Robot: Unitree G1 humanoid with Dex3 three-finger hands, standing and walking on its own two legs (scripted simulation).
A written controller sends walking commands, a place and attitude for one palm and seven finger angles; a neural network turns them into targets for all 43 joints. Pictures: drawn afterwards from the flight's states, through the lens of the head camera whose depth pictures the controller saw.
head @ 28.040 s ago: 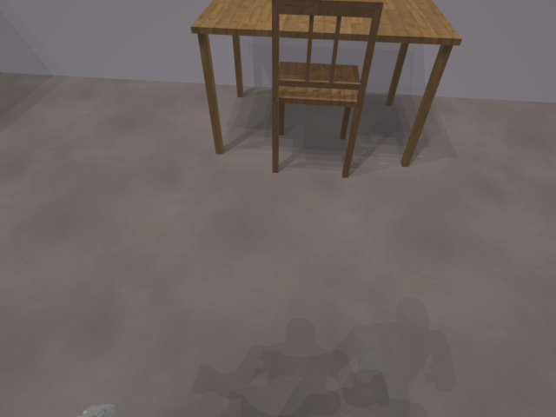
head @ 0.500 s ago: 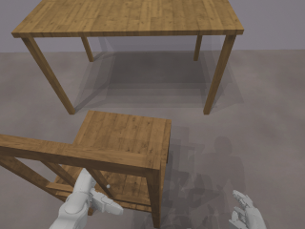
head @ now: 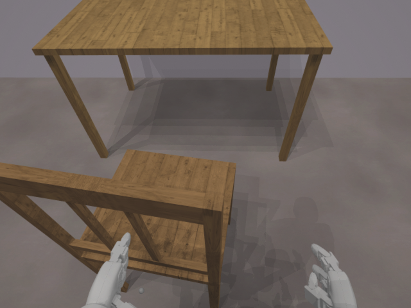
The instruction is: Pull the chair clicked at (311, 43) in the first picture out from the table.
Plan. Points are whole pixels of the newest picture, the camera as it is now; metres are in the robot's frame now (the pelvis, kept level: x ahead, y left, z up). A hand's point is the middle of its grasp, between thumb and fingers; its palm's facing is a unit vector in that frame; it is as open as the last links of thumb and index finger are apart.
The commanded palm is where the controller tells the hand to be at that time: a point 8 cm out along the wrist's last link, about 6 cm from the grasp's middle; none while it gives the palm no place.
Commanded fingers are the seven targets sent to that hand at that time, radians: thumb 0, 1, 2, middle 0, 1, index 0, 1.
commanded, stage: draw the fingers out of the gap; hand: left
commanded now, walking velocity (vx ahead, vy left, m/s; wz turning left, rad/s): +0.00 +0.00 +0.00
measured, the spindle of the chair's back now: (97, 228) +0.29 +0.25 -0.03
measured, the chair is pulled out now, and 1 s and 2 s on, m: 0.63 0.63 0.63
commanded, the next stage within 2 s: draw the hand back to the body in 0.22 s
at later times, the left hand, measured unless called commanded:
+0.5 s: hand (127, 305) +0.14 +0.13 +0.03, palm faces +0.03 -1.00 -0.03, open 17.5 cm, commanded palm +0.10 +0.20 +0.03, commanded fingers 0.00 -0.55 0.20 0.00 0.00 0.00 0.00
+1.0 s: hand (62, 284) +0.15 +0.21 +0.10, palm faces +0.22 -0.91 -0.34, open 16.5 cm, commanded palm +0.12 +0.25 +0.13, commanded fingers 0.00 -0.04 0.44 -0.07 -0.10 -0.07 -0.10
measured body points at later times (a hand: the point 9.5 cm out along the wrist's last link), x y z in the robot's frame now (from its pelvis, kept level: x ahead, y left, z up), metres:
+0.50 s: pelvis -0.01 +0.00 -0.02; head +0.02 +0.00 +0.43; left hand +0.14 +0.19 +0.03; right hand +0.18 -0.23 -0.08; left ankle -0.01 +0.13 -0.69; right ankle +0.02 -0.12 -0.69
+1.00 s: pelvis -0.01 +0.00 +0.01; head -0.01 -0.02 +0.46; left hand +0.14 +0.25 +0.12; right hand +0.18 -0.23 -0.06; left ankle -0.01 +0.13 -0.69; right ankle +0.01 -0.12 -0.69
